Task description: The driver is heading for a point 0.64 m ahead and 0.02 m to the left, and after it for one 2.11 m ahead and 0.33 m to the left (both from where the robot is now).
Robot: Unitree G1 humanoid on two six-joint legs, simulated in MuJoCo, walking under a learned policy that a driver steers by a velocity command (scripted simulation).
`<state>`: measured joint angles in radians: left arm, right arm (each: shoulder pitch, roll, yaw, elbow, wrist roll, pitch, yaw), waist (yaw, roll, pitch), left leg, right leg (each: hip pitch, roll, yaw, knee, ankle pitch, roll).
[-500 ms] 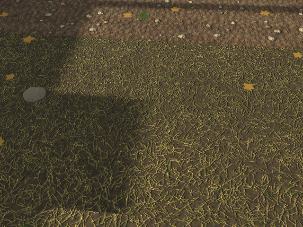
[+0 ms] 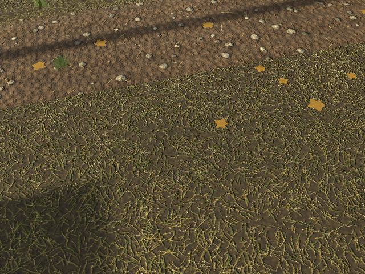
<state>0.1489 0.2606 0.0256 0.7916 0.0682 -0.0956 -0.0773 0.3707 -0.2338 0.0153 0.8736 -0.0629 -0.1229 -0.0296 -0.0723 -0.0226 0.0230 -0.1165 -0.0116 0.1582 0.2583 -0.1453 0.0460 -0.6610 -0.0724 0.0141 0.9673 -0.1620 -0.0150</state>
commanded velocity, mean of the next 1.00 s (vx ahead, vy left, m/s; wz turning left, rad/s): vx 0.45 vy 0.00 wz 0.06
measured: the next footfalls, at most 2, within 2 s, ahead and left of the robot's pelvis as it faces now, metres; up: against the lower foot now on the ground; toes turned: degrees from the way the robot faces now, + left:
right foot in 0.30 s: +0.22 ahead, -0.18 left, +0.00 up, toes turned -13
left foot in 0.74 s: +0.58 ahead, +0.00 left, -0.17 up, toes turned -1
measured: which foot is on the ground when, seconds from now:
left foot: down 0.00-0.30, up 0.32-0.72, down 0.74-1.00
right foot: up 0.00-0.28, down 0.30-0.74, up 0.76-1.00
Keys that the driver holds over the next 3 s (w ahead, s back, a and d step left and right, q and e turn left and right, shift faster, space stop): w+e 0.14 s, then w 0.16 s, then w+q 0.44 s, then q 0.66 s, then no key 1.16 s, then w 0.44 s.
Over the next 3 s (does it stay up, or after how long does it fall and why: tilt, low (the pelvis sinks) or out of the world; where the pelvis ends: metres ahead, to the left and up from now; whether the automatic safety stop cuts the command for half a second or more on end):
stays up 0.72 -0.07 -0.17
